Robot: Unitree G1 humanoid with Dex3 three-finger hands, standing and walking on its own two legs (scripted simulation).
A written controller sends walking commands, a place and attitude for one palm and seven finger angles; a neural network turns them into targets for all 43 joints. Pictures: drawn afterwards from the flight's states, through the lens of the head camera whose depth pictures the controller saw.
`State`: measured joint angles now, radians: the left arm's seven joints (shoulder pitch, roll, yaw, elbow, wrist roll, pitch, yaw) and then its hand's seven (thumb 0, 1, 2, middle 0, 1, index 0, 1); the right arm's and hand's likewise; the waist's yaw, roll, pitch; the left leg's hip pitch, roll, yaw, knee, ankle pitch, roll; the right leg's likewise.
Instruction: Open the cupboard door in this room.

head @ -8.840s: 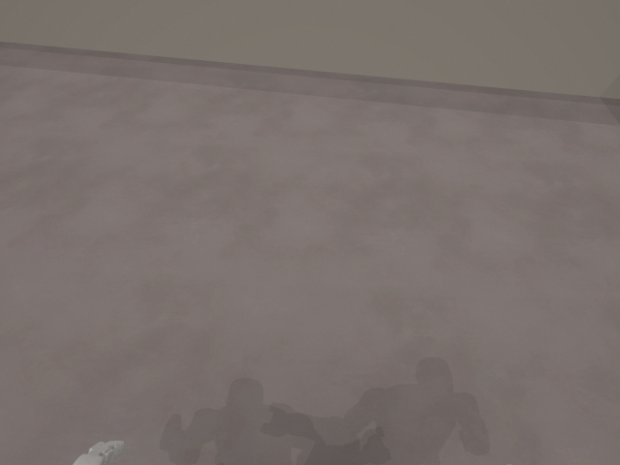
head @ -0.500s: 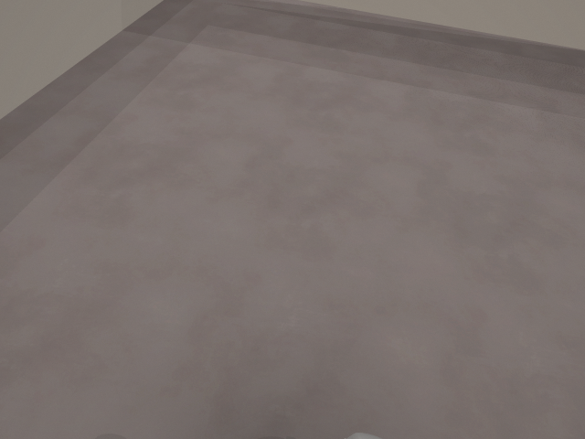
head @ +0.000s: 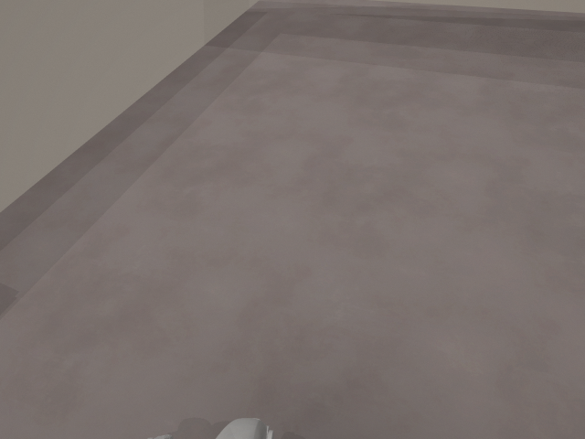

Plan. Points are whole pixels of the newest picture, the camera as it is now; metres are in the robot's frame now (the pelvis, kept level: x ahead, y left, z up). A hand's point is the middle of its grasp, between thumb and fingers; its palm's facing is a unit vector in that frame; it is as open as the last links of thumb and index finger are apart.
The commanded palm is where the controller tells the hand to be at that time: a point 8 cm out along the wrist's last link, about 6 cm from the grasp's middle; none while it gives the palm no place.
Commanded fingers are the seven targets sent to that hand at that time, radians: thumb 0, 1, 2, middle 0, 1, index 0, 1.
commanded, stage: turn or walk to find it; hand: left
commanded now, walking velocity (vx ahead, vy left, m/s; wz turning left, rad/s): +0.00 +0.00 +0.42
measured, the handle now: out of the picture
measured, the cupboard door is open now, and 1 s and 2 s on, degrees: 0 0 0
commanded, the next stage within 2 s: stand and wait in 1.18 s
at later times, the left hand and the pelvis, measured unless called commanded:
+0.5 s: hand out of the picture -0.03 +0.27 -0.18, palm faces +0.26 -0.93 -0.25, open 7.4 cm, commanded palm none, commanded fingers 0.00 0.90 0.90 -0.20 -0.30 -0.20 -0.30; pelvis -0.03 +0.05 +0.00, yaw +12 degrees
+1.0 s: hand out of the picture -0.04 +0.19 -0.14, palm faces +0.43 -0.86 -0.29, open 7.4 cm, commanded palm none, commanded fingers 0.00 0.90 0.90 -0.20 -0.30 -0.20 -0.30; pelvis -0.04 -0.02 +0.00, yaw +26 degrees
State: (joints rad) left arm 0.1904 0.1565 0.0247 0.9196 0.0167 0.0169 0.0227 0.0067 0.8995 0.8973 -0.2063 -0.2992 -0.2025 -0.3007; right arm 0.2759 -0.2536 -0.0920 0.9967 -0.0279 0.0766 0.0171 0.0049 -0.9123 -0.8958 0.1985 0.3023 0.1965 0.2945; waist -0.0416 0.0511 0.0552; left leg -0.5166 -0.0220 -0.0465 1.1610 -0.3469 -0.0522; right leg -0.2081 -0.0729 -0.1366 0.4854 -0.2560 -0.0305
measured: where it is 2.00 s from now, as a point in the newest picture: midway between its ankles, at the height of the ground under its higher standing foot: outside the picture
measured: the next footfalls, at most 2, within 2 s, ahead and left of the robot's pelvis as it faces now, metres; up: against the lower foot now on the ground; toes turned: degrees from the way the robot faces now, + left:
left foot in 0.30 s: -0.01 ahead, +0.16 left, +0.00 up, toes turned +13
right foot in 0.76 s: +0.04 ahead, -0.07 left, +0.00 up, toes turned +15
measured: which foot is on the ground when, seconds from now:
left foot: up 0.00-0.28, down 0.30-0.76, up 0.78-1.00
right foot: down 0.00-0.30, up 0.32-0.74, down 0.76-1.00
